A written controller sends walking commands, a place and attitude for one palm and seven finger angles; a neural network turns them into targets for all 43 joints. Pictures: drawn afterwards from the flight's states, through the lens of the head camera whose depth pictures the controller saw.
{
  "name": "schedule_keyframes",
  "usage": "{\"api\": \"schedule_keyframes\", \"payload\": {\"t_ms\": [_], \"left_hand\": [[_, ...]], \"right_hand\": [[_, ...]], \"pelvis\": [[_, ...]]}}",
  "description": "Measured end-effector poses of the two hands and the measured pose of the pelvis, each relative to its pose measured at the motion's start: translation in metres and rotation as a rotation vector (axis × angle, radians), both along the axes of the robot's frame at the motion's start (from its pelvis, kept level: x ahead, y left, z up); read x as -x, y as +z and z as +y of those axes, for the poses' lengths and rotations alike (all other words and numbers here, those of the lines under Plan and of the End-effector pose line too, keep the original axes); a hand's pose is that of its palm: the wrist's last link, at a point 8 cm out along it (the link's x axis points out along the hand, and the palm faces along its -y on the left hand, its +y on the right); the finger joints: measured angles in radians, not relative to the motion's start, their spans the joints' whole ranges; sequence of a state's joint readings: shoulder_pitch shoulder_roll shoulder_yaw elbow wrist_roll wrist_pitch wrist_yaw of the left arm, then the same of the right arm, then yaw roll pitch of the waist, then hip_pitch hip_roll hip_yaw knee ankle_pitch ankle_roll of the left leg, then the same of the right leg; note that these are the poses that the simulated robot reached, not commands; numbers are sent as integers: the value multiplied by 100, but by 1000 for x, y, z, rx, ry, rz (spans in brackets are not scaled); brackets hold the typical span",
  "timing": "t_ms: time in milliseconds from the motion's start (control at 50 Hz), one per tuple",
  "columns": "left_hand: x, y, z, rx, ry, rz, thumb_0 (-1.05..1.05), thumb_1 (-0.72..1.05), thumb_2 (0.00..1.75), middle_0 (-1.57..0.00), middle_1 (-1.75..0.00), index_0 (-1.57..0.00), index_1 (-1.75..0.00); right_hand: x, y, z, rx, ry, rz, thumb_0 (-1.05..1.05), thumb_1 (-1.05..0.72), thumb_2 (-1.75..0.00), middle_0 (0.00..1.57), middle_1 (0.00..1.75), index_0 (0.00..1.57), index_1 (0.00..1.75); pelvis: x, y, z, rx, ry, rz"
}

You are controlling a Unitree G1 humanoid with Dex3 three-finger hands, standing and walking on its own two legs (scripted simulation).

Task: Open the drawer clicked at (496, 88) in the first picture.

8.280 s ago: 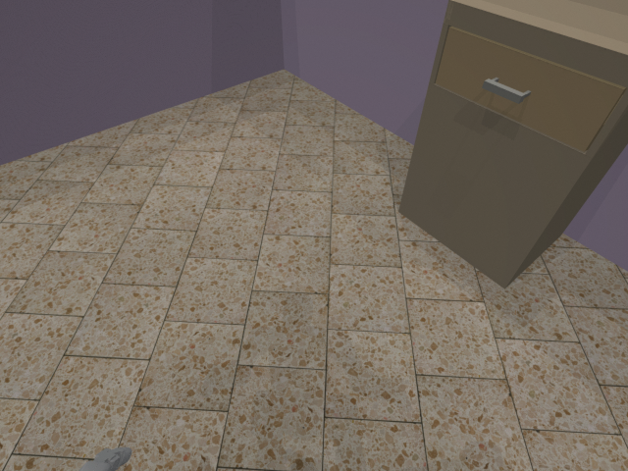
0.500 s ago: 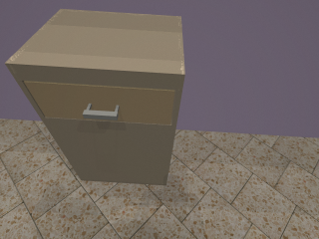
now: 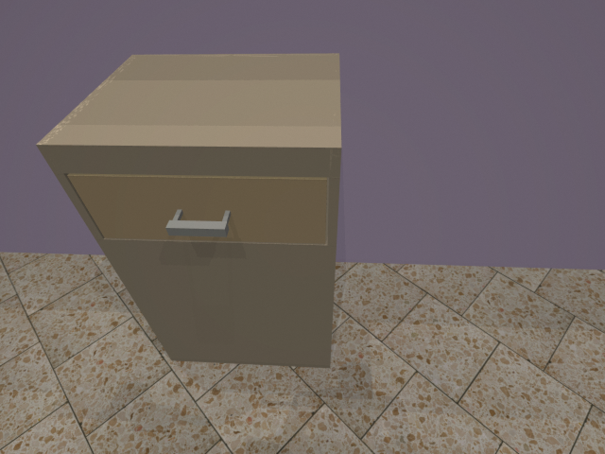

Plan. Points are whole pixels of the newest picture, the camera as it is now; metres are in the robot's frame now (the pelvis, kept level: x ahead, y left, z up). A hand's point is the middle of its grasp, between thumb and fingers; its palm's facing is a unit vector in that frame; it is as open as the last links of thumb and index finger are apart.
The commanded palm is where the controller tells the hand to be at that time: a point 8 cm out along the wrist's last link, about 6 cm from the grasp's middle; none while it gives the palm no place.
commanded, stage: come to a stop and stand still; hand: left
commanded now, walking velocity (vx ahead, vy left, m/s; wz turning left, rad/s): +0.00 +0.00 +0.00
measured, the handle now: (200, 221) +0.55 +0.26 -0.04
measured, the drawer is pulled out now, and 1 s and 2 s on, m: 0.00 0.00 0.00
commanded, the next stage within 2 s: look again from close up in 1.16 s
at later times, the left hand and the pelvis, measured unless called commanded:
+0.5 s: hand out of the picture -0.02 +0.10 -0.16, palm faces +0.02 -0.98 -0.19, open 7.3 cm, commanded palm none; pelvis +0.00 -0.06 +0.01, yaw +1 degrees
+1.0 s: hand out of the picture +0.02 +0.10 -0.16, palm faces +0.06 -0.98 -0.21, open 7.3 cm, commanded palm none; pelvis +0.03 -0.07 +0.01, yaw +2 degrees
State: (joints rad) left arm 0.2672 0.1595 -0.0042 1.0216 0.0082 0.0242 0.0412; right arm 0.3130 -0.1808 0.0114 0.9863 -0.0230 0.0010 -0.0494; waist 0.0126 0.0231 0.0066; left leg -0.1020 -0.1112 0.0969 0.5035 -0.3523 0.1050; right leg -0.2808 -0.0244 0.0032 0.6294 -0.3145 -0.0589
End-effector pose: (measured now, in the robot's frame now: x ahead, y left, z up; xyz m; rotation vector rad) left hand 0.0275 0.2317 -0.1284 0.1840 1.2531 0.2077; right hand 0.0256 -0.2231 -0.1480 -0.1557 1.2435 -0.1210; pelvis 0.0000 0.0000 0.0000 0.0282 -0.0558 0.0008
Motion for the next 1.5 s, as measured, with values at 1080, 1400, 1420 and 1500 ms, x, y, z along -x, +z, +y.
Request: {"api": "schedule_keyframes", "payload": {"t_ms": [1080,1400,1420,1500], "left_hand": [[17,2,-85,54,35,143,2,94,90,-20,-30,-20,-30],[22,0,-85,69,33,156,2,93,90,-20,-30,-20,-30],[22,0,-85,70,33,158,2,93,90,-20,-30,-20,-30],[24,0,-86,73,31,164,2,93,90,-20,-30,-20,-30]], "right_hand": [[21,6,-50,-41,-8,192,0,-91,-89,20,30,20,30],[37,8,-42,-47,-17,231,0,-91,-89,20,30,20,30],[39,8,-42,-48,-18,235,0,-91,-89,20,30,20,30],[45,8,-39,-53,-24,249,0,-91,-89,20,30,20,30]], "pelvis": [[-30,13,-70,24,25,59],[-29,13,-67,22,22,52],[-29,13,-66,22,21,52],[-29,13,-66,21,19,52]]}}
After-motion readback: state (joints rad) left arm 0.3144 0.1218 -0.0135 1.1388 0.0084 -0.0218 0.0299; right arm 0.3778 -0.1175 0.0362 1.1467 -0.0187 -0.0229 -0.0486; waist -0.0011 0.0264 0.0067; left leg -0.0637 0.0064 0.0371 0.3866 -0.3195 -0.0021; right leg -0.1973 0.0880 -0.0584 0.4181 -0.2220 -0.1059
